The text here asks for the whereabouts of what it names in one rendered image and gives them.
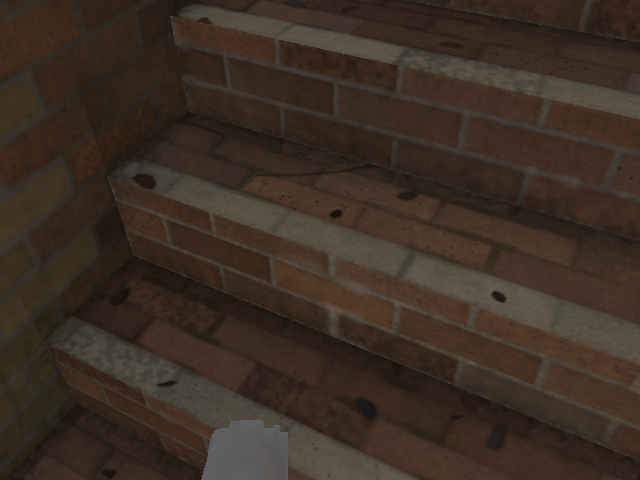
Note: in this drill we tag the left robot thigh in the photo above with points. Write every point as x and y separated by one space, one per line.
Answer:
248 451

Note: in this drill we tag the left robot shin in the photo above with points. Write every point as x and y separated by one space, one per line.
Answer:
213 436

